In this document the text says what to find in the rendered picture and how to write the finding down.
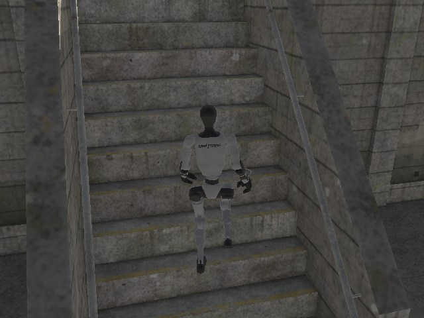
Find stairs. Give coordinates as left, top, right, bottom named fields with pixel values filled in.
left=69, top=0, right=318, bottom=318

